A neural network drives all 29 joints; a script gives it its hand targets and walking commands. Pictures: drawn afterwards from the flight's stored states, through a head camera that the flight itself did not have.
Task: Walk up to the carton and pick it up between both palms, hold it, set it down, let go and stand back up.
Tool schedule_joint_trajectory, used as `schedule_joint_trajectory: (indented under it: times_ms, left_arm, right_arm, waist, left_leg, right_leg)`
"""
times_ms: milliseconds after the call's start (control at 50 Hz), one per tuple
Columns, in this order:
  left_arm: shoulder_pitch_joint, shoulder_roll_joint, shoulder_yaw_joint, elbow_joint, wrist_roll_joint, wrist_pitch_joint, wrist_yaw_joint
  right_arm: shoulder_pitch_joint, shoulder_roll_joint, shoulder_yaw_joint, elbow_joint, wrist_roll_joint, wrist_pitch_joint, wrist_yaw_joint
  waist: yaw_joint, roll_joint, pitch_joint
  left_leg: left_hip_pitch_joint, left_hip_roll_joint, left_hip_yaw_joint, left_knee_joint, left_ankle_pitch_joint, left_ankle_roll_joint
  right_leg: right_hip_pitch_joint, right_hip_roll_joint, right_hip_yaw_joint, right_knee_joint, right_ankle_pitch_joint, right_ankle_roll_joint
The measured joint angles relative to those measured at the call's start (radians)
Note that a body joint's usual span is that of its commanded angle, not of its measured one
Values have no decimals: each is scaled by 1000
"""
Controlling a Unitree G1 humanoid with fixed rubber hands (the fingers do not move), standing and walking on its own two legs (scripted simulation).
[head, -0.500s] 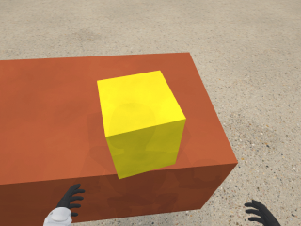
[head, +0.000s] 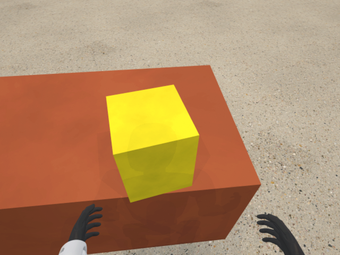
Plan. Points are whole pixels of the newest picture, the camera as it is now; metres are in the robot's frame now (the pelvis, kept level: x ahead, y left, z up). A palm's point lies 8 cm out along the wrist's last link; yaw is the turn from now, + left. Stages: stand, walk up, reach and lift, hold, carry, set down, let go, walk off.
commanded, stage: reach and lift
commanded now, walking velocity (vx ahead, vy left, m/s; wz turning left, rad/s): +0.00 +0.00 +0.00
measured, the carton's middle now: (151, 144) +0.44 +0.07 -0.01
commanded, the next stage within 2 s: none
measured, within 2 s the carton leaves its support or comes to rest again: neither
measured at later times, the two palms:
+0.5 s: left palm (92, 220) +0.22 +0.20 -0.03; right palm (272, 225) +0.21 -0.22 -0.03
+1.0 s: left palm (88, 213) +0.23 +0.21 -0.01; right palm (263, 198) +0.26 -0.20 +0.01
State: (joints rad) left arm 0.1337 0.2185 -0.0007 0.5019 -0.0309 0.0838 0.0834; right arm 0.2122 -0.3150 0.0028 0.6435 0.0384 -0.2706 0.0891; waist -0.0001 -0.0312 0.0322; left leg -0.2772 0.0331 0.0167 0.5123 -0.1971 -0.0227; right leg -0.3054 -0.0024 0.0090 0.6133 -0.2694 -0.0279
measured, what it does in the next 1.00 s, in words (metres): stands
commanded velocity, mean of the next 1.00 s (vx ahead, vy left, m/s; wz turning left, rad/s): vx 0.00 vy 0.00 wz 0.00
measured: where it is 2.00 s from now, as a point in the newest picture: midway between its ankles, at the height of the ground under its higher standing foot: outside the picture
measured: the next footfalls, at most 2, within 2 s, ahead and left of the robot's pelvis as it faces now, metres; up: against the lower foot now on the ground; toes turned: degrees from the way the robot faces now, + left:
none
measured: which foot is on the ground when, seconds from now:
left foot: down 0.00-1.00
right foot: down 0.00-1.00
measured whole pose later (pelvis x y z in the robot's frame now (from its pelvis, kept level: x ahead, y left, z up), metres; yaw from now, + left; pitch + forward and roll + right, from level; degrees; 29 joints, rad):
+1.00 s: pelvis +0.03 +0.01 +0.01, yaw +0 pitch +1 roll +2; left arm 0.18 0.10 0.00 0.43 -0.10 -0.25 0.18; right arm 0.10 -0.30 0.13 0.51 0.26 -0.39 0.11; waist 0.00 -0.03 -0.03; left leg -0.27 0.03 0.02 0.44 -0.20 -0.03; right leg -0.30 -0.01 0.01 0.55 -0.27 -0.02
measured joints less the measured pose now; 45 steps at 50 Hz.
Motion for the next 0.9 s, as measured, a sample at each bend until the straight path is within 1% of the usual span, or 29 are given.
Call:
schedule_joint_trajectory:
  times_ms: [120,220,340,420,500,600,680,800,900]
  left_arm:
    - [1,-11,0,0,-11,-46,3]
    - [2,-31,0,0,-15,-96,22]
    - [14,-77,0,-7,-28,-175,39]
    - [21,-104,0,-7,-22,-225,42]
    - [35,-115,0,-10,-14,-271,42]
    - [61,-116,0,-22,-14,-331,43]
    - [68,-117,0,-48,-19,-370,55]
    - [68,-118,0,-65,-36,-381,67]
    - [64,-118,0,-65,-62,-373,80]
  right_arm:
    - [3,13,19,-36,22,-10,-2]
    - [-1,18,22,-50,46,-33,5]
    - [-2,18,22,-51,87,-80,21]
    - [-4,19,50,-51,118,-112,24]
    - [0,18,86,-51,140,-152,25]
    - [14,18,106,-52,165,-210,20]
    - [17,18,126,-61,192,-243,20]
    - [15,18,149,-97,221,-240,20]
    - [-34,18,141,-117,221,-186,20]
  waist:
    - [0,-1,-2]
    - [0,-1,-10]
    - [0,-1,-40]
    - [0,-1,-50]
    - [0,-1,-50]
    - [0,-1,-50]
    - [0,-1,-51]
    - [0,-1,-57]
    - [0,-2,-60]
  left_leg:
    - [2,-6,0,-14,6,0]
    - [2,-6,3,-20,3,0]
    - [2,-6,4,-41,2,0]
    - [3,-6,4,-54,3,-3]
    - [6,-6,4,-66,6,-8]
    - [6,-6,4,-69,5,-8]
    - [6,-6,4,-69,5,-8]
    - [8,-6,4,-69,5,-8]
    - [8,-6,4,-69,4,-8]
  right_leg:
    - [0,-6,1,-8,1,4]
    - [2,-6,3,-19,1,7]
    - [2,-6,4,-40,1,8]
    - [2,-6,4,-52,1,9]
    - [4,-6,4,-62,1,9]
    - [5,-6,4,-66,1,11]
    - [5,-6,4,-66,1,10]
    - [6,-6,4,-66,2,9]
    - [6,-6,4,-66,2,9]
